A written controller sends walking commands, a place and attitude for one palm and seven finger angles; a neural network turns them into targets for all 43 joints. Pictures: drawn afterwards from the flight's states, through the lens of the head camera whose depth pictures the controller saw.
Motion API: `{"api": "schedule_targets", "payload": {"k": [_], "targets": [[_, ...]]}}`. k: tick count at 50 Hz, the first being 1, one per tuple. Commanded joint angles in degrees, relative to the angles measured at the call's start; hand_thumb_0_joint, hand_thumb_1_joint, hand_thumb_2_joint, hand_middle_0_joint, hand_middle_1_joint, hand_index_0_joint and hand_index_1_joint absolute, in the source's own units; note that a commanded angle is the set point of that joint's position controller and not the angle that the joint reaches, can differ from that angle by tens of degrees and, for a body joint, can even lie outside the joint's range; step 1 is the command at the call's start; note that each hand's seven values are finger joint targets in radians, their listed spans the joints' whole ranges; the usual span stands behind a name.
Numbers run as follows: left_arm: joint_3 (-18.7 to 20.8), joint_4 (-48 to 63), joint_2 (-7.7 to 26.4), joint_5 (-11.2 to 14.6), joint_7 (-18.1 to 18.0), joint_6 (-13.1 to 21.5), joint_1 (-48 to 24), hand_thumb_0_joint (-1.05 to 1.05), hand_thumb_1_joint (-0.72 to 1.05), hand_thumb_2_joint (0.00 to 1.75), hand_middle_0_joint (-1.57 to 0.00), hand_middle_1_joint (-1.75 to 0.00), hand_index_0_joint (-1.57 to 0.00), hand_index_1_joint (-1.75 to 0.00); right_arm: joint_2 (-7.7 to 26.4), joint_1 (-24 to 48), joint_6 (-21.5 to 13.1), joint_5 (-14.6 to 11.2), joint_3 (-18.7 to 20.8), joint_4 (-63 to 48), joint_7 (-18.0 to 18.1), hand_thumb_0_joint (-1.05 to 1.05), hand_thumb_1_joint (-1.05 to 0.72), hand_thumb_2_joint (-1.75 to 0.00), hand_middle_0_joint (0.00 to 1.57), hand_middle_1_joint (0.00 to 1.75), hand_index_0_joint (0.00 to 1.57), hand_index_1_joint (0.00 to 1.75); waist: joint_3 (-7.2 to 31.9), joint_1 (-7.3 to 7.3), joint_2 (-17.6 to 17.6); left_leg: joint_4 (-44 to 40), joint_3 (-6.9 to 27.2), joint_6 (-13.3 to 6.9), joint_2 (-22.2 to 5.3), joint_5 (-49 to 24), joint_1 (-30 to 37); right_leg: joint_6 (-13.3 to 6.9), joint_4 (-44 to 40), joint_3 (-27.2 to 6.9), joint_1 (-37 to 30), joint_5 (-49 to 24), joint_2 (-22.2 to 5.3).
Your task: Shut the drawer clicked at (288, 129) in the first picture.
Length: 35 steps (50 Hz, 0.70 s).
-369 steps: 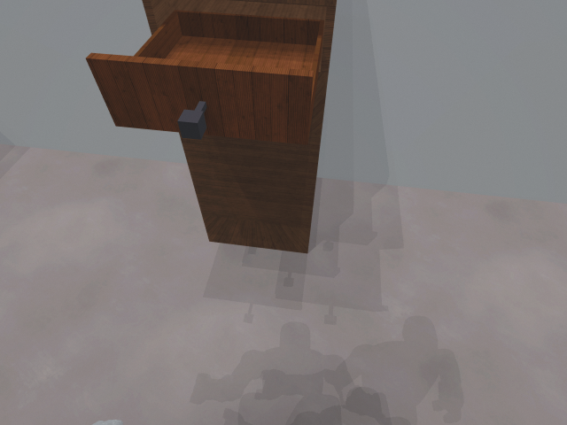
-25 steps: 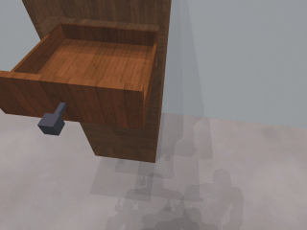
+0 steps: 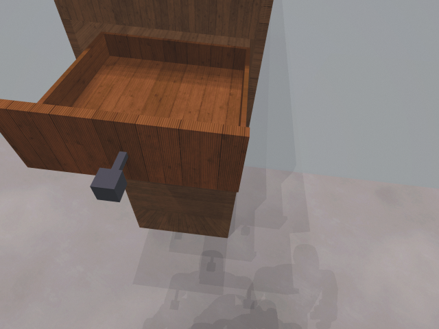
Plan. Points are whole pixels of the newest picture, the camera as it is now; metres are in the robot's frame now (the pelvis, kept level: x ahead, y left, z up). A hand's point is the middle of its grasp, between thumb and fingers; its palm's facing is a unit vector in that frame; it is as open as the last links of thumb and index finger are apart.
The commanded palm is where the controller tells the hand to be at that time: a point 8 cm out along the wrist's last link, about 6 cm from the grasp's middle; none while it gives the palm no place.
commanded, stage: come to a stop and stand still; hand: left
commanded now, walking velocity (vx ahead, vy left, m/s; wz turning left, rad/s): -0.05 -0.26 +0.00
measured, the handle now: (114, 174) +0.30 +0.20 +0.14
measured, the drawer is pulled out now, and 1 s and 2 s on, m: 0.29 0.29 0.29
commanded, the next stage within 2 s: look again from close up in 0.72 s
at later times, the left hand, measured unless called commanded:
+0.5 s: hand out of the picture +0.03 +0.17 -0.16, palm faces +0.02 -0.97 -0.25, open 7.3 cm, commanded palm none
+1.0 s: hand out of the picture +0.01 +0.16 -0.15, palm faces -0.01 -0.98 -0.19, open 7.4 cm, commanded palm none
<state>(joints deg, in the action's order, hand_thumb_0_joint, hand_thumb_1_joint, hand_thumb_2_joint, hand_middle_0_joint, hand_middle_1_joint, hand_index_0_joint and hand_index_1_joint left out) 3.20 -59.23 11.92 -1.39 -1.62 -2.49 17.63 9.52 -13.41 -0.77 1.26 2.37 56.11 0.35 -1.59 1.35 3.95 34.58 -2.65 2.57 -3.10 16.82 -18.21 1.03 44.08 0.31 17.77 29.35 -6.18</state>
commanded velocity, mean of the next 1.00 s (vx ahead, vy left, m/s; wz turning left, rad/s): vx -0.01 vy -0.03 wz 0.00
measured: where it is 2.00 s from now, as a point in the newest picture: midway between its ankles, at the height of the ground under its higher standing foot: outside the picture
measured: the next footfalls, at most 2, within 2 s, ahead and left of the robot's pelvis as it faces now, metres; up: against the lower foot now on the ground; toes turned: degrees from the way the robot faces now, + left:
right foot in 0.18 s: +0.05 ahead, -0.09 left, +0.00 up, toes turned -2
left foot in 0.48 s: +0.01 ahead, +0.10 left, +0.00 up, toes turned +3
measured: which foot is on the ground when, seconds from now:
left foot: down 0.00-0.22, up 0.24-0.46, down 0.48-1.00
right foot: up 0.00-0.16, down 0.18-1.00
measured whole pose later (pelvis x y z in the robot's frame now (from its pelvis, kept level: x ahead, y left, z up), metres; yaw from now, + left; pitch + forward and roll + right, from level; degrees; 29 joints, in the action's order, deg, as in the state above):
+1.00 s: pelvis +0.01 -0.01 +0.02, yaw -1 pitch +0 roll +0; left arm -1.4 -63.3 8.4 -0.2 -1.6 0.9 17.0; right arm 8.7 -17.3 -1.1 0.6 -1.7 64.4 1.4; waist -1.5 0.1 -0.7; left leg 23.4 -5.1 -1.3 0.1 16.8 -6.7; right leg -3.2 25.0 3.6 11.5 13.7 1.9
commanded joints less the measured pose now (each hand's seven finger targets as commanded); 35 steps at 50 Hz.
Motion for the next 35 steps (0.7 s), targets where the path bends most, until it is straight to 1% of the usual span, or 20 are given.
{"api": "schedule_targets", "payload": {"k": [1,4,6,7,9,10,11,13,14,15,16,18,20,22,23,24,25,27,31,35], "targets": [[-0.3,2.2,-0.5,0.2,0.1,2.0,2.4,0.00,0.90,0.90,-0.20,-0.30,-0.20,-0.30,8.1,-3.6,-1.1,0.9,0.7,0.4,1.8,0.00,-0.90,-0.90,0.20,0.30,0.20,0.30,0.0,-1.10,-19.5,-17.8,16.3,-11.2,-15.2,-22.2,4.2,-1.4,8.0,0.0,6.1,1.4,1.9],[-0.4,1.8,0.3,0.7,1.0,2.0,2.4,0.00,0.90,0.90,-0.20,-0.30,-0.20,-0.30,8.7,-2.2,-0.4,0.9,0.7,0.5,2.2,0.00,-0.90,-0.90,0.20,0.30,0.20,0.30,1.1,-1.26,-16.4,-13.7,10.2,-10.3,-12.8,-32.3,7.3,-0.7,-1.4,2.1,3.0,-1.9,3.4],[-0.1,2.0,0.8,0.5,1.2,1.6,2.1,0.00,0.90,0.90,-0.20,-0.30,-0.20,-0.30,9.3,-3.2,0.2,0.8,1.4,1.1,2.5,0.00,-0.90,-0.90,0.20,0.30,0.20,0.30,0.9,-1.59,-13.6,-12.4,9.9,-9.9,-13.0,-32.3,6.6,-0.9,-6.3,3.2,0.4,-6.0,4.8],[0.0,1.8,1.0,0.5,1.3,1.6,3.4,0.00,0.90,0.90,-0.20,-0.30,-0.20,-0.30,10.3,-3.0,0.4,0.6,1.6,1.1,2.6,0.00,-0.90,-0.90,0.20,0.30,0.20,0.30,1.5,-0.82,-12.8,-11.3,9.5,-9.5,-12.9,-30.4,5.3,-1.1,-9.9,3.3,-2.3,-9.6,5.0],[0.3,1.5,2.5,0.1,1.1,2.1,6.2,0.00,0.90,0.90,-0.20,-0.30,-0.20,-0.30,8.8,-2.4,0.6,0.1,1.6,1.0,2.4,0.00,-0.90,-0.90,0.20,0.30,0.20,0.30,2.6,0.43,-6.9,-6.5,5.6,-6.0,-8.4,-19.6,1.6,-1.7,-19.6,-0.3,-8.7,-21.1,3.2],[0.6,1.4,5.4,-0.3,0.9,2.4,5.8,0.00,0.90,0.90,-0.20,-0.30,-0.20,-0.30,5.9,-2.5,0.7,-0.4,1.0,0.7,2.2,0.00,-0.90,-0.90,0.20,0.30,0.20,0.30,2.6,-0.12,1.8,-1.7,0.0,-3.0,-3.2,-8.0,-2.1,-3.4,-22.4,-7.6,-10.3,-28.9,-3.2],[0.4,1.4,6.8,-0.1,0.6,2.7,4.4,0.00,0.90,0.90,-0.20,-0.30,-0.20,-0.30,2.7,-2.8,1.0,-0.6,0.1,0.6,1.9,0.00,-0.90,-0.90,0.20,0.30,0.20,0.30,3.1,-0.99,7.2,-0.1,-2.2,-1.6,0.1,3.6,-1.9,-6.7,-24.4,-10.6,-9.2,-35.6,-8.4],[0.0,1.8,5.3,0.0,0.4,3.1,1.0,0.00,0.90,0.90,-0.20,-0.30,-0.20,-0.30,2.8,-2.0,1.8,-0.4,0.2,1.8,1.9,0.00,-0.90,-0.90,0.20,0.30,0.20,0.30,0.3,-1.03,9.8,6.6,0.4,-1.8,-0.4,10.2,-0.1,-9.9,-27.4,-10.3,-3.3,-31.4,-8.0],[0.1,2.5,6.0,-1.0,-2.2,3.3,4.2,0.00,0.90,0.90,-0.20,-0.30,-0.20,-0.30,7.8,1.9,1.3,-0.3,1.4,-0.9,1.2,0.00,-0.90,-0.90,0.20,0.30,0.20,0.30,0.0,0.66,2.1,17.5,-2.0,-0.3,2.2,8.6,-5.1,-7.1,-26.0,-18.2,-6.8,-50.7,-8.4],[-0.2,5.3,7.3,-0.2,-2.0,4.0,1.2,0.00,0.90,0.90,-0.20,-0.30,-0.20,-0.30,3.9,-0.7,1.7,-0.3,0.7,-1.8,0.6,0.00,-0.90,-0.90,0.20,0.30,0.20,0.30,2.8,-2.17,0.0,20.1,2.0,-2.2,-1.1,7.3,-5.5,-9.0,-24.9,-13.6,-6.8,-40.5,-8.7],[-0.3,5.4,6.2,0.1,-2.0,4.7,-0.3,0.00,0.90,0.90,-0.20,-0.30,-0.20,-0.30,2.6,-0.5,1.4,-0.1,0.0,-1.9,0.2,0.00,-0.90,-0.90,0.20,0.30,0.20,0.30,4.7,-2.12,-6.9,15.8,0.2,-2.2,-0.8,6.4,-3.2,-10.9,-24.5,-12.2,-7.4,-40.4,-8.9],[-0.2,6.2,6.9,-0.6,-1.8,4.4,-0.3,0.00,0.90,0.90,-0.20,-0.30,-0.20,-0.30,2.3,-1.1,1.1,-0.6,-0.2,-2.9,0.2,0.00,-0.90,-0.90,0.20,0.30,0.20,0.30,3.6,-1.83,-0.1,10.1,-1.0,-2.5,1.3,8.8,-2.3,-12.0,-23.9,-9.5,-7.8,-37.1,-6.8],[-0.6,6.0,6.1,-0.4,-1.7,4.0,-1.0,0.00,0.90,0.90,-0.20,-0.30,-0.20,-0.30,2.6,-3.6,0.9,-0.7,-0.5,-2.3,0.5,0.00,-0.90,-0.90,0.20,0.30,0.20,0.30,2.8,-2.49,4.0,2.1,-1.3,-2.7,1.9,6.5,1.8,-10.9,-24.2,-7.7,-5.7,-29.2,-4.7],[-1.1,5.5,5.2,0.3,-1.6,3.9,-2.0,0.00,0.90,0.90,-0.20,-0.30,-0.20,-0.30,2.7,-7.1,0.4,-0.6,-0.9,-0.7,0.5,0.00,-0.90,-0.90,0.20,0.30,0.20,0.30,1.7,-3.67,2.5,-8.5,-0.3,-3.2,1.6,-0.2,8.4,-7.8,-23.2,-6.5,-1.4,-17.5,-2.6],[-1.5,5.3,4.0,0.7,-1.4,3.7,-2.0,0.00,0.90,0.90,-0.20,-0.30,-0.20,-0.30,3.6,-7.6,0.1,-0.5,-0.9,-0.3,0.6,0.00,-0.90,-0.90,0.20,0.30,0.20,0.30,-0.2,-3.50,-0.7,-11.6,1.9,-3.9,0.0,-1.1,9.4,-6.1,-22.1,-5.9,0.9,-11.8,-0.8],[-1.8,5.3,2.8,1.0,-1.2,3.6,-1.3,0.00,0.90,0.90,-0.20,-0.30,-0.20,-0.30,5.1,-7.1,-0.3,-0.1,-0.8,-0.2,0.6,0.00,-0.90,-0.90,0.20,0.30,0.20,0.30,-1.4,-2.63,-6.7,-14.1,6.5,-5.5,-3.8,-2.2,7.2,-4.5,-21.4,-4.8,1.5,-9.6,1.6],[-1.9,5.4,2.4,1.0,-1.0,3.6,-0.9,0.00,0.90,0.90,-0.20,-0.30,-0.20,-0.30,6.1,-5.7,-0.3,0.2,-1.0,-0.7,0.8,0.00,-0.90,-0.90,0.20,0.30,0.20,0.30,-2.8,-1.62,-8.4,-15.6,8.6,-6.7,-6.2,-1.8,3.5,-3.8,-21.3,-3.7,-0.7,-12.2,2.8],[-2.0,4.3,3.0,0.7,-0.7,3.3,-1.1,0.00,0.90,0.90,-0.20,-0.30,-0.20,-0.30,5.7,-3.0,-0.5,0.2,-1.4,-0.5,0.9,0.00,-0.90,-0.90,0.20,0.30,0.20,0.30,-4.1,-0.59,-12.9,-19.1,9.6,-6.7,-5.8,1.4,-0.7,-3.5,-19.5,-1.9,-5.0,-14.6,2.9],[-2.6,2.8,3.4,0.7,-0.3,3.7,0.1,0.00,0.90,0.90,-0.20,-0.30,-0.20,-0.30,5.5,-3.6,-0.5,-0.1,-2.0,0.2,1.0,0.00,-0.90,-0.90,0.20,0.30,0.20,0.30,-4.3,-0.70,-5.8,-18.8,6.6,-5.7,-3.8,2.6,0.2,-4.3,-22.7,-4.3,-6.9,-15.1,1.7],[-2.9,1.9,3.5,0.9,-0.2,4.1,0.0,0.00,0.90,0.90,-0.20,-0.30,-0.20,-0.30,5.5,-5.4,-0.4,-0.1,-2.4,1.9,0.9,0.00,-0.90,-0.90,0.20,0.30,0.20,0.30,-3.4,-1.53,-2.1,-16.6,4.5,-5.3,-2.3,1.3,3.6,-4.6,-25.6,-6.7,-5.4,-11.2,0.3]]}}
